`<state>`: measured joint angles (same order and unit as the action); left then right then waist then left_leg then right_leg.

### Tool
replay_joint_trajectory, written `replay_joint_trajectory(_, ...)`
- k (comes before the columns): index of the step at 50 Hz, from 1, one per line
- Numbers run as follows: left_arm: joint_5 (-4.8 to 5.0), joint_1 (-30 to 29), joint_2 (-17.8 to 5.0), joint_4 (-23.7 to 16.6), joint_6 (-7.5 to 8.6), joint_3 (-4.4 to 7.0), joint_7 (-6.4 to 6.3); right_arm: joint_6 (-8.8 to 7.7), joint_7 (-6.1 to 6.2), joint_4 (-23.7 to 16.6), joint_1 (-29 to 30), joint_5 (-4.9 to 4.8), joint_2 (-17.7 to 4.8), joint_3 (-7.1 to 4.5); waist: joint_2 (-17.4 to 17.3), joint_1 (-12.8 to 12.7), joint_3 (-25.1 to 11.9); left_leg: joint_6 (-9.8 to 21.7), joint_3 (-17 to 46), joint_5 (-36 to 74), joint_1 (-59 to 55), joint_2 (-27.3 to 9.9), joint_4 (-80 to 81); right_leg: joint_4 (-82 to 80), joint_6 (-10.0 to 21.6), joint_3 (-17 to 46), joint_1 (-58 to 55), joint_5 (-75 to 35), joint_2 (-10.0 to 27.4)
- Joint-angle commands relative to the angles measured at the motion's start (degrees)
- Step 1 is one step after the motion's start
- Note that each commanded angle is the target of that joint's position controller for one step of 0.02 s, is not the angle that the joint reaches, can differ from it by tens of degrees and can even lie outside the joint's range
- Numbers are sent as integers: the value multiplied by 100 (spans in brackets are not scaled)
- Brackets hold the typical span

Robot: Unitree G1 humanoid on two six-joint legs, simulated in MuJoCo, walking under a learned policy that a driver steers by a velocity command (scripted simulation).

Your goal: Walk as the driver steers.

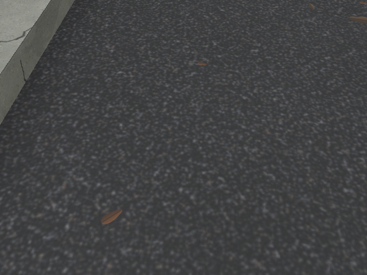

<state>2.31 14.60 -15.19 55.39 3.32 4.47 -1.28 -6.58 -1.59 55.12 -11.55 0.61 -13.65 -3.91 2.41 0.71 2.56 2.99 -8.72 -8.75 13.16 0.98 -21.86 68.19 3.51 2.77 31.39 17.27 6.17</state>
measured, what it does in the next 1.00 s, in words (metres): walks ahead, turning right: right foot, then left foot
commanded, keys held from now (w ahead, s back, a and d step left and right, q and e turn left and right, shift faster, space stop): w+e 0.04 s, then e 0.46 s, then no key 0.50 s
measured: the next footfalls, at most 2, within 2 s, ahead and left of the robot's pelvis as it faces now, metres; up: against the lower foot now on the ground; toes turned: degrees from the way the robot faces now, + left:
right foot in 0.32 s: +0.29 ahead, -0.15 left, +0.00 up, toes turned -17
left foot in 0.78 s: +0.35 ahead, +0.08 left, +0.00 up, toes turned -22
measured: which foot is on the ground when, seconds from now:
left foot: down 0.00-0.32, up 0.34-0.76, down 0.78-1.00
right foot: up 0.00-0.30, down 0.32-1.00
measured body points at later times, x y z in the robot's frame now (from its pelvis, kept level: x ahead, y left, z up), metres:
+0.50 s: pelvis +0.19 -0.05 -0.01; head +0.25 -0.08 +0.44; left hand +0.40 +0.19 -0.11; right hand +0.28 -0.36 -0.13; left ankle +0.21 +0.12 -0.66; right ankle +0.27 -0.13 -0.74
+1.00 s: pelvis +0.27 -0.02 -0.01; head +0.28 -0.02 +0.44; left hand +0.50 +0.16 -0.12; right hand +0.28 -0.31 -0.12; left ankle +0.31 +0.10 -0.74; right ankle +0.25 -0.14 -0.74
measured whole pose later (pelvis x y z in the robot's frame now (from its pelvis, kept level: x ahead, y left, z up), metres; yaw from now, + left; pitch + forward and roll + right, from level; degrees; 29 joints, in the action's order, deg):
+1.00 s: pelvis +0.27 -0.02 -0.01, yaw -22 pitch +0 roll +0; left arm -0.9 10.0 -14.5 40.6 -1.6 3.0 -0.4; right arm -2.1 0.6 47.5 -11.2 1.0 -13.4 -1.9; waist 1.2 0.3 0.7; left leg -0.7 0.5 -17.4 14.8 -0.8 -31.8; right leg 31.1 0.3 4.5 17.5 13.5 -2.7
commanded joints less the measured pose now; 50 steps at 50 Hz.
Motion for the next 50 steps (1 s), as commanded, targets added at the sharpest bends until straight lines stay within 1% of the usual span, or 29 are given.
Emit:
replay_joint_trajectory(1, -36, 379, -121, -287, -159, 85, -30, -133, 80, -261, 302, 23, -585, -111, -671, -272, -28, 776, 1069, 135, 93, -1676, 1632, -165, -23, 367, 424, -572, 412)
replay_joint_trajectory(5, -148, -245, -141, -612, -88, 89, 98, -48, 264, -279, 209, 80, -781, -143, -484, -227, 167, 688, 136, 1802, -105, -1478, 1417, -1559, -212, 139, 627, -1689, 250)
replay_joint_trajectory(8, -215, -897, 7, -903, -63, -3, 261, 76, 397, -319, 15, 5, -986, -182, -444, 26, 108, 615, -316, 2631, -313, -1450, 1053, -2523, -250, -459, 270, -2146, 25)
replay_joint_trajectory(10, -209, -1074, -79, -1094, -101, 10, 350, 186, 437, -318, -126, -88, -1105, -219, -523, 91, -14, 578, -326, 2926, -828, -1606, 705, -2869, -195, -571, 268, -1886, -80)
replay_joint_trajectory(13, -210, -776, -434, -1266, -142, 143, 438, 345, 475, -441, 28, -243, -1287, -307, -752, -176, -342, 374, -324, 4068, -1359, -1754, -293, -3191, 80, -807, -212, -984, -455)
replay_joint_trajectory(14, -191, -276, -638, -1190, -122, 245, 448, 394, 479, -503, 134, -277, -1280, -314, -693, -452, -589, 233, -376, 4189, -1370, -1640, -1076, -3561, 231, -885, -791, -1073, -667)
replay_joint_trajectory(15, -190, 336, -966, -1057, -87, 400, 376, 420, 447, -523, 54, -260, -1160, -275, -374, -743, -934, -80, -495, 3510, -1063, -1304, -2265, -4194, 432, -805, -1770, -2000, -864)
replay_joint_trajectory(16, -232, 498, -1610, -1089, -95, 543, 226, 380, 398, -692, -188, 19, -712, -120, 768, -524, -1375, -462, -498, 215, 408, -840, -4033, -3931, 834, 780, -3162, -4724, 300)
replay_joint_trajectory(17, -346, 218, -1803, -1378, -111, 491, 197, 304, 307, -779, -661, 212, -416, -23, 1305, -8, -2149, -783, 467, -3440, 1846, 186, -5815, -3700, 2026, 3051, -4347, -7157, 1436)
replay_joint_trajectory(18, -364, 292, -1619, -1520, -118, 422, 308, 247, 232, -860, -603, -48, -753, -68, 696, -302, -2987, -733, 1460, -3304, 2248, 131, -6310, -4289, 2432, 3446, -4598, -5654, 1638)
replay_joint_trajectory(19, -300, -34, -1315, -1606, -109, 367, 309, 238, 227, -1009, -38, -242, -902, -97, 246, -322, -2294, -597, 1418, -2675, 2704, -60, -6164, -4585, 2082, 2931, -4033, -3856, 1326)
replay_joint_trajectory(20, -162, -449, -1069, -1640, -125, 312, 256, 296, 306, -975, 200, -188, -893, -115, -217, -182, -1527, -570, 1392, -2143, 2776, -326, -5617, -4741, 1621, 2330, -3180, -2846, 944)
replay_joint_trajectory(21, -124, -706, -823, -1700, -159, 227, 194, 406, 399, -929, 272, -107, -959, -154, -196, -59, -1144, -559, 1399, -1880, 2505, -497, -5122, -4866, 1369, 1957, -2399, -2354, 699)
replay_joint_trajectory(22, -174, -815, -781, -1753, -198, 211, 157, 494, 432, -956, 269, -48, -1003, -185, -62, 50, -972, -549, 1359, -1702, 2136, -487, -4804, -4964, 1259, 1776, -1826, -2103, 501)
replay_joint_trajectory(24, -288, -728, -931, -1814, -206, 257, 95, 539, 446, -1001, 176, 16, -834, -163, 96, 114, -1022, -578, 1265, -1444, 1791, -345, -4304, -4995, 1220, 1598, -1500, -2458, 305)
replay_joint_trajectory(26, -263, -579, -1036, -1843, -209, 293, 28, 535, 478, -1022, 171, 5, -722, -121, 154, 76, -1190, -660, 1297, -1313, 1846, -277, -3800, -4913, 1205, 1575, -1702, -2709, 325)
replay_joint_trajectory(30, -260, -614, -928, -1928, -307, 226, -68, 608, 491, -1077, 352, -37, -730, -92, 371, -53, -1215, -768, 1320, -896, 1689, -337, -3150, -4953, 1049, 1590, -1588, -1495, 262)
replay_joint_trajectory(32, -297, -638, -881, -1941, -341, 186, -73, 610, 470, -1124, 448, -50, -733, -80, 489, -119, -1062, -763, 1283, -850, 1507, -342, -2814, -5012, 1000, 1638, -1419, -866, 216)
replay_joint_trajectory(35, -338, -588, -812, -1927, -371, 124, -42, 539, 413, -1157, 446, -67, -746, -68, 589, -197, -956, -689, 1186, -1039, 1157, -301, -2228, -4880, 968, 1772, -1460, -781, 252)
replay_joint_trajectory(38, -284, -608, -634, -1901, -413, 5, -25, 437, 296, -1067, 105, -56, -625, -38, 520, 40, -918, -451, 974, -319, 250, -186, -616, -4474, 705, 1735, -1439, -1122, 110)
replay_joint_trajectory(39, -277, -377, -544, -1837, -402, -30, -27, 413, 259, -1062, 36, 25, -767, -55, 326, 20, -886, -301, 1180, 246, -198, -423, -198, -4283, 439, 1598, -1251, -959, -87)
replay_joint_trajectory(40, -347, -135, -386, -1852, -368, -74, -24, 409, 263, -1126, -35, 148, -1201, -125, -564, -195, -942, 55, 2058, 1184, -574, -1347, -21, -3471, 88, 1088, -864, -195, -605)
replay_joint_trajectory(41, -304, -48, -394, -1942, -317, -40, 15, 447, 264, -1084, 237, 184, -1272, -134, -1625, -502, -688, 725, 2719, 1524, -179, -1911, 127, -3286, -145, 371, -606, 713, -1084)
replay_joint_trajectory(42, -351, -341, -654, -1959, -279, 6, 23, 434, 263, -1201, 466, 159, -915, -54, -1522, -320, -661, 901, 2851, 1098, 167, -1966, 282, -3124, -280, 309, -909, 736, -857)
replay_joint_trajectory(43, -327, -565, -676, -1980, -282, 36, 29, 416, 271, -1207, 549, 98, -832, -36, -1370, -267, -635, 705, 2598, 786, 148, -1666, 192, -3260, -296, 247, -1106, 341, -797)
replay_joint_trajectory(45, -375, -669, -468, -1949, -373, -4, 44, 384, 268, -1168, 485, -15, -906, -42, -1253, -204, -584, 314, 2134, 370, 199, -1253, 53, -3774, -304, 266, -1545, -504, -717)
replay_joint_trajectory(47, -353, -657, -404, -1944, -428, -34, 76, 362, 247, -1110, 231, 30, -763, 17, -1029, -136, -583, 24, 1795, -23, 457, -903, -95, -3937, -212, 414, -2096, -1218, -574)
replay_joint_trajectory(48, -322, -569, -520, -1882, -443, 8, 80, 361, 227, -1100, 75, 41, -783, 17, -724, -48, -545, -94, 1564, -403, 499, -714, -91, -3846, -106, 422, -2042, -1154, -584)
replay_joint_trajectory(50, -310, -512, -435, -1841, -417, -7, 92, 374, 223, -1130, 159, 25, -769, 30, -560, -81, -403, -182, 1354, -537, 393, -574, -301, -3939, -33, 490, -1824, -1092, -548)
